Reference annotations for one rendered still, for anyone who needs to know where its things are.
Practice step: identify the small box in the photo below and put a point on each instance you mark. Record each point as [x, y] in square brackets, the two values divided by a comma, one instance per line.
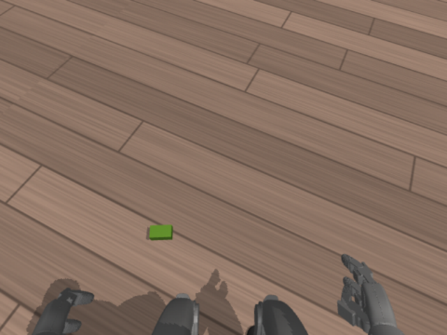
[161, 232]

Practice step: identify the right robot hand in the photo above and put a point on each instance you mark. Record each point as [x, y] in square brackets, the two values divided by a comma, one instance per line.
[371, 306]

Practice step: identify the left robot hand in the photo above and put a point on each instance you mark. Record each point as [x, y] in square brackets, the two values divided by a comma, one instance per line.
[54, 317]

